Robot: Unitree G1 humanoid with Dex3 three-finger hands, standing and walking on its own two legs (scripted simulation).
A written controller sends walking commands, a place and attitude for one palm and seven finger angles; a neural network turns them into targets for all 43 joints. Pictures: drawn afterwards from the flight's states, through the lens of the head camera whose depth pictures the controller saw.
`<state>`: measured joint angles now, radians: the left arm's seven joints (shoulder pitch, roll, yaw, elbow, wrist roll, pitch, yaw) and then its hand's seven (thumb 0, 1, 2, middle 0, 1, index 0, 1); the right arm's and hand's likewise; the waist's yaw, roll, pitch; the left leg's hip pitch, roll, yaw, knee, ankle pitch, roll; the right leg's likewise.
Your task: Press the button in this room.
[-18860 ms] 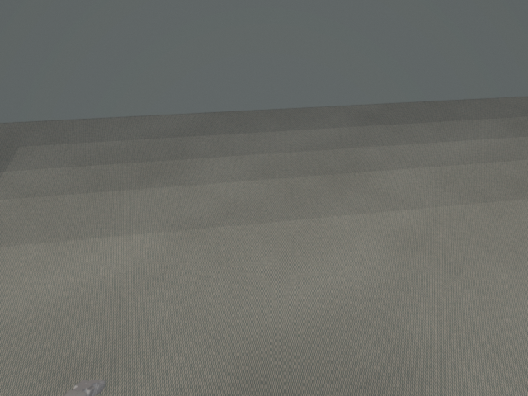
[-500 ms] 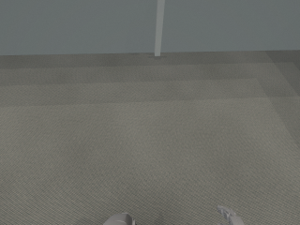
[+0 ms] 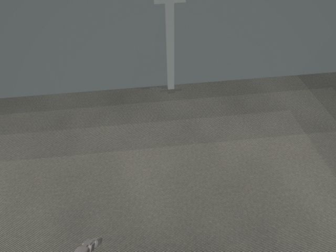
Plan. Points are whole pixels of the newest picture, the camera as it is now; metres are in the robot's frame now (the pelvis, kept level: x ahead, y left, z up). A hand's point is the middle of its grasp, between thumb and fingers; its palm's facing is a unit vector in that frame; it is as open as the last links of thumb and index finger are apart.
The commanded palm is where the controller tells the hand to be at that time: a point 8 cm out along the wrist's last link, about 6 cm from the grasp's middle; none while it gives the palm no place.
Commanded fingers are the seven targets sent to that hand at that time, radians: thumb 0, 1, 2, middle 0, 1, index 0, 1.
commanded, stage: turn or walk to find it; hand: left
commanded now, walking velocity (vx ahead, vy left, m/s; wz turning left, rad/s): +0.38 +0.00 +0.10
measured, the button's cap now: out of the picture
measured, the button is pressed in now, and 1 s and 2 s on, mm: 0 0 0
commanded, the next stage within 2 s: stand and wait in 0.40 s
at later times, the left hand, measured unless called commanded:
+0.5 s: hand (91, 236) +0.19 +0.24 -0.17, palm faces +0.06 -0.99 -0.14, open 7.3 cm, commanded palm none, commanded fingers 0.00 0.90 0.90 -0.20 -0.30 -0.20 -0.30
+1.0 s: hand (116, 167) +0.40 +0.20 -0.16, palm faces +0.05 -0.98 -0.21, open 7.2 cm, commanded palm none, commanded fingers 0.00 0.90 0.90 -0.20 -0.30 -0.20 -0.30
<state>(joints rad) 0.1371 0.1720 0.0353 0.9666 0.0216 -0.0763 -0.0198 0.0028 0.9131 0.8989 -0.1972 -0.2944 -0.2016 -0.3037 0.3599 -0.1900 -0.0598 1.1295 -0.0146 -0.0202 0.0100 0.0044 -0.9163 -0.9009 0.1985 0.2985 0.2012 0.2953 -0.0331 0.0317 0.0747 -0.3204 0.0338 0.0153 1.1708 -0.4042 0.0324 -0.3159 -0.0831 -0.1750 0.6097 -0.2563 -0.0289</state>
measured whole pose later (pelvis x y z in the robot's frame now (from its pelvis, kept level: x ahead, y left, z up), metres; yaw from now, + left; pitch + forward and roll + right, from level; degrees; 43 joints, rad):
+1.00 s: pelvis +0.33 +0.02 +0.01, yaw +2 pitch -1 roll +0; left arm 0.13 0.15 0.02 1.07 0.01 -0.02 0.02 -0.01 0.94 0.90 -0.20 -0.30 -0.20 -0.30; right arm 0.26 -0.14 -0.03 1.12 -0.01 0.00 -0.02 0.00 -0.92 -0.90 0.20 0.30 0.20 0.30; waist -0.01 0.03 0.06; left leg -0.26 0.08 0.05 0.69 -0.40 -0.03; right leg -0.27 -0.04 -0.18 0.48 -0.18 -0.05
